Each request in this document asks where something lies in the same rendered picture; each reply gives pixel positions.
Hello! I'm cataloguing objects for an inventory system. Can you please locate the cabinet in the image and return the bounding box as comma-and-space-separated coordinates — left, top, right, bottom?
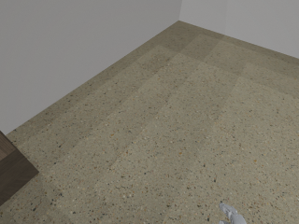
0, 131, 39, 206

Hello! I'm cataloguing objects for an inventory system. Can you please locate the drawer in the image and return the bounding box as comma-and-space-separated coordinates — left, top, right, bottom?
0, 134, 16, 160

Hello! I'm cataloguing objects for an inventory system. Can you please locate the right robot hand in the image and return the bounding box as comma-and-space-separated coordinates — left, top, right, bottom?
219, 203, 247, 224

